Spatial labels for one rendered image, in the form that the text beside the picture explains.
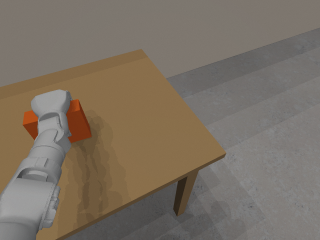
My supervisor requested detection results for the robot left hand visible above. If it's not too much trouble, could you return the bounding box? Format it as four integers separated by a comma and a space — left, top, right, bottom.
30, 89, 73, 137

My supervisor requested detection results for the table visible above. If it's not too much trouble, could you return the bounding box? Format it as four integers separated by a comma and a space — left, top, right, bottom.
0, 49, 226, 240

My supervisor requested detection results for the sponge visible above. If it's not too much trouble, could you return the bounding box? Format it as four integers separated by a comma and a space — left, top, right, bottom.
22, 99, 92, 143

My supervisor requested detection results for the robot left upper arm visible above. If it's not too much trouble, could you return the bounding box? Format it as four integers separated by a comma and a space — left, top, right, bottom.
0, 178, 61, 240

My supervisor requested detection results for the robot left forearm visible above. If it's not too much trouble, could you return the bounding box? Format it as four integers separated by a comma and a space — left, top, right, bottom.
0, 110, 71, 208

